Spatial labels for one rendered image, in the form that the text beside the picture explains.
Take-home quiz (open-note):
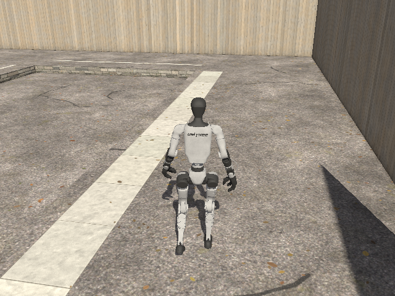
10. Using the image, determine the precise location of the left robot upper arm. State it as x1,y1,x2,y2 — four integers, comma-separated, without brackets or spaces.
168,124,185,157

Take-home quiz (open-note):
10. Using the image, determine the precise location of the robot right hand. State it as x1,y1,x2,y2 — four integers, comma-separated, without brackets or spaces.
223,176,237,192

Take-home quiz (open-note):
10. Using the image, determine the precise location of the robot right forearm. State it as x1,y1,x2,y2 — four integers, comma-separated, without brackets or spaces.
222,150,235,178

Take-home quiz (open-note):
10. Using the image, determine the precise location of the left robot thigh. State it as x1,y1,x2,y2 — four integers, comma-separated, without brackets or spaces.
177,172,189,213

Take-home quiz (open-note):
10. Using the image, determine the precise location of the right robot upper arm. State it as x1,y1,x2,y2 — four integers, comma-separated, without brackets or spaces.
211,125,228,159

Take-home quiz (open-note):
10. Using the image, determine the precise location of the robot torso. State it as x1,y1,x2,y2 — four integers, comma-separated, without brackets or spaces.
184,121,212,185

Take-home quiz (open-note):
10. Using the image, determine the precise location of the robot left forearm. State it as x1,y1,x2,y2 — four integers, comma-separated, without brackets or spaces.
163,148,174,170

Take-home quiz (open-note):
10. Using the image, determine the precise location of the robot left hand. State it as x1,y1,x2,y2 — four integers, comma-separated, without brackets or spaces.
162,167,176,179

